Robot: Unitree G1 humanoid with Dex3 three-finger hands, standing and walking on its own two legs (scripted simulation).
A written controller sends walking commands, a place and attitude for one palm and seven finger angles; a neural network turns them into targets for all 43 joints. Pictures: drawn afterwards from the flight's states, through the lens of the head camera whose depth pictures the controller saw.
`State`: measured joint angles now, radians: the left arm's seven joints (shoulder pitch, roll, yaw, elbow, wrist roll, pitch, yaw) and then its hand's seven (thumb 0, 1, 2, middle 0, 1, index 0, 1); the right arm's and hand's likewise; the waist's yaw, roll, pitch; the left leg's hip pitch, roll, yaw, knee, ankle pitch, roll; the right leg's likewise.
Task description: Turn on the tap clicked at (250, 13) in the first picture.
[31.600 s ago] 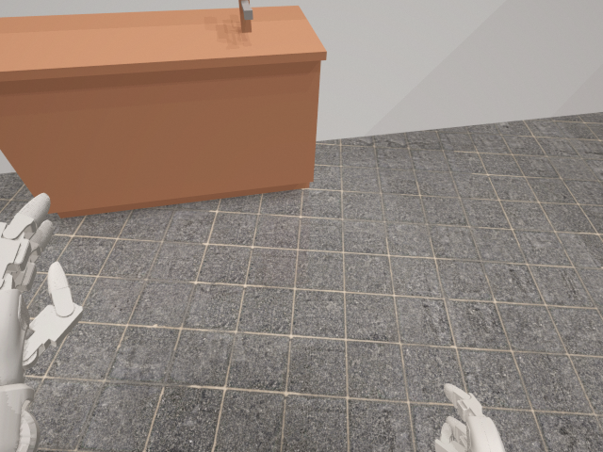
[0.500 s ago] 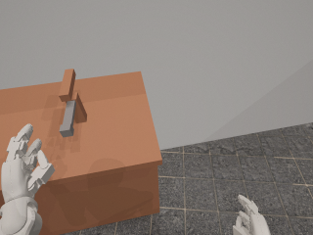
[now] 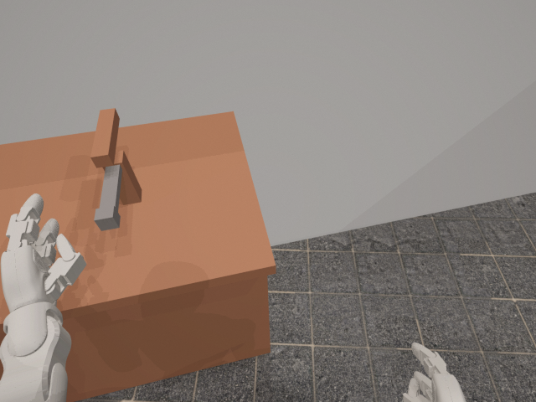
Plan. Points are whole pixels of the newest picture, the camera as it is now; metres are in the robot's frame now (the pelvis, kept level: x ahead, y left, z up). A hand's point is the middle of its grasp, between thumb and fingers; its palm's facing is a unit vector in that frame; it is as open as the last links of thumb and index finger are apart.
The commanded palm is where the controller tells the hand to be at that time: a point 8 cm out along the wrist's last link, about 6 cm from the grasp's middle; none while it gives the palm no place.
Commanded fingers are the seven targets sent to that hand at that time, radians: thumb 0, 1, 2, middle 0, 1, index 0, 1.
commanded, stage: reach beside the lever's end, fingers flat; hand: left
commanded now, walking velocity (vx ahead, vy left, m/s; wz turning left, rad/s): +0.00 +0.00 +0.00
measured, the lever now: (107, 218) +0.36 +0.29 +0.07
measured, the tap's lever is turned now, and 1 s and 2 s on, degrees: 0 0 9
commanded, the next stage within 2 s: push the lever round in 1.00 s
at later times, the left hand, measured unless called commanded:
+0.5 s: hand (87, 236) +0.32 +0.30 +0.07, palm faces +0.52 -0.84 -0.11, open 7.8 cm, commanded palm +0.28 +0.34 +0.07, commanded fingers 0.00 0.90 0.90 -0.15 -0.15 -0.15 -0.15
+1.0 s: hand (89, 235) +0.34 +0.31 +0.06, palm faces +0.53 -0.84 -0.11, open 7.8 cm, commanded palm +0.29 +0.35 +0.06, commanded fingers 0.00 0.90 0.90 -0.15 -0.15 -0.15 -0.15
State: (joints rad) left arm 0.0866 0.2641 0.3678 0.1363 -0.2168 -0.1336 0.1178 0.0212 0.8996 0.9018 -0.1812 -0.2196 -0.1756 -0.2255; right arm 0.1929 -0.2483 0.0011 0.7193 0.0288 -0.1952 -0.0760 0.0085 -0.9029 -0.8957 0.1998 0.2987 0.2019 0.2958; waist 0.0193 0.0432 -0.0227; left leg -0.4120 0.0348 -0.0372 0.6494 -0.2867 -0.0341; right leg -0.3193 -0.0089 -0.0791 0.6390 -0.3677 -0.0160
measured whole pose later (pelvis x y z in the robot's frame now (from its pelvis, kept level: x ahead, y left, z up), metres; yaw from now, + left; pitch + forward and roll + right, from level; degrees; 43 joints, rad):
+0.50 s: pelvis +0.00 +0.01 -0.01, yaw -1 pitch +6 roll -1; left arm -0.11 0.31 0.43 0.39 -0.18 -0.21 0.10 0.02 0.90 0.90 -0.16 -0.16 -0.16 -0.16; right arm 0.22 -0.25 -0.01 0.72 0.02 -0.14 -0.06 0.01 -0.90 -0.90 0.20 0.30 0.20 0.30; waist -0.01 0.04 -0.03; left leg -0.51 0.04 -0.03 0.71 -0.32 -0.03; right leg -0.41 -0.01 -0.07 0.69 -0.39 -0.01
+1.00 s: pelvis +0.01 +0.01 -0.01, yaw -1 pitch +8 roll -1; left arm -0.13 0.33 0.47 0.46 -0.18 -0.25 0.08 0.02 0.90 0.90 -0.16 -0.15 -0.15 -0.15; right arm 0.24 -0.25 -0.02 0.71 0.02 -0.09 -0.05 0.01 -0.90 -0.90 0.20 0.30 0.20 0.30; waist -0.02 0.03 -0.05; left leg -0.56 0.04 -0.03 0.76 -0.34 -0.02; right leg -0.46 0.00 -0.06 0.72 -0.40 -0.01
